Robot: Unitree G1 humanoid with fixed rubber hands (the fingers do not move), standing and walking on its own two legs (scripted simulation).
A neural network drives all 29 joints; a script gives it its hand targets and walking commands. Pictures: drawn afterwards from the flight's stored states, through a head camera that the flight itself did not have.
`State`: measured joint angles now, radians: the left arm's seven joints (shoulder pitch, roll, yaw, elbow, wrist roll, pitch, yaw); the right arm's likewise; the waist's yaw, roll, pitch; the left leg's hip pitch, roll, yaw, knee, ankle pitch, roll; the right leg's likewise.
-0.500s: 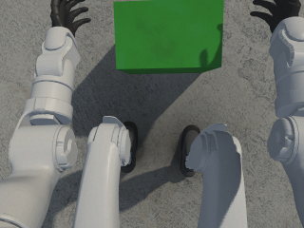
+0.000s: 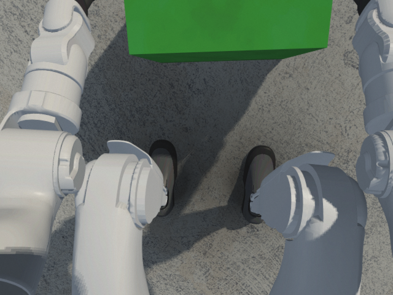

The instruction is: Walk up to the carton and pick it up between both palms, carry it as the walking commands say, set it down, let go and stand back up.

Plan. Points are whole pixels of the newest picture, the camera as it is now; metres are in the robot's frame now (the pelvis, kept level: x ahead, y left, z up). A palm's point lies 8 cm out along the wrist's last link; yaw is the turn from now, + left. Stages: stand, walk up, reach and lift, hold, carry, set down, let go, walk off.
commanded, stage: reach and lift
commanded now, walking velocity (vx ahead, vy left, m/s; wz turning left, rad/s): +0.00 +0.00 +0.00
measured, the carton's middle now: (222, 6) +0.54 -0.02 -0.25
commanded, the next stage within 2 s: none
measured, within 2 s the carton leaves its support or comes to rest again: leaves its support in 1.66 s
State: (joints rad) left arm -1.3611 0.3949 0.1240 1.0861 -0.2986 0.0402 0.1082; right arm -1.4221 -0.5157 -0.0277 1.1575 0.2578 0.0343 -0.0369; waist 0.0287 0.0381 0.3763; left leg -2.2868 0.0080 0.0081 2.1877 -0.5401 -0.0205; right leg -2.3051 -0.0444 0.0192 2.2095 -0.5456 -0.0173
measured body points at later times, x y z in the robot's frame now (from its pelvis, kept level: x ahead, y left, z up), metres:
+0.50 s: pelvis +0.00 +0.00 +0.00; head +0.37 -0.02 +0.25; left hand +0.54 +0.19 -0.18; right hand +0.55 -0.22 -0.18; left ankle +0.12 +0.12 -0.33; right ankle +0.12 -0.12 -0.33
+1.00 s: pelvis +0.00 +0.00 +0.01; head +0.37 -0.02 +0.25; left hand +0.54 +0.17 -0.18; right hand +0.55 -0.20 -0.19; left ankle +0.12 +0.12 -0.33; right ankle +0.12 -0.12 -0.33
